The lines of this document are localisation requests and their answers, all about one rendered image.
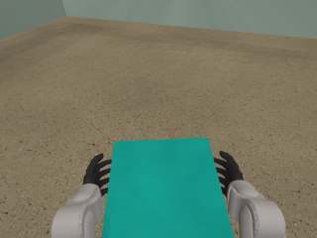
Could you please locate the right robot hand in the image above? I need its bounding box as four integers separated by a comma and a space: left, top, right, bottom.
213, 151, 244, 197

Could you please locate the left robot forearm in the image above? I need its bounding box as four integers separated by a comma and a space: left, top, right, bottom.
51, 183, 104, 238

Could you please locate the right robot forearm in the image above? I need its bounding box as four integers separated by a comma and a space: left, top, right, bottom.
226, 179, 286, 238

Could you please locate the carton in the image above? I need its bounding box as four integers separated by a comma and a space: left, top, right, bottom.
102, 137, 234, 238

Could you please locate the left robot hand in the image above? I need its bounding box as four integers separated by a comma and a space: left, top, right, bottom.
83, 153, 112, 196

